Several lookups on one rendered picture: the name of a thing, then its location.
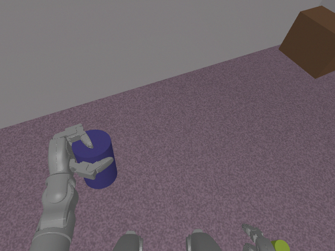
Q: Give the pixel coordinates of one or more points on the left robot hand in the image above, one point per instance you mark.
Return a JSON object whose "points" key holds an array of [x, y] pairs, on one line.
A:
{"points": [[61, 158]]}

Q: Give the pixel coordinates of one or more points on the left robot arm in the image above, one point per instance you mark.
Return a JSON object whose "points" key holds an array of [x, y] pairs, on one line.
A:
{"points": [[56, 225]]}

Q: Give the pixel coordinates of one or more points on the right robot hand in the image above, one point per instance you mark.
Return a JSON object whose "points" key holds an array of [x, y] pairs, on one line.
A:
{"points": [[256, 235]]}

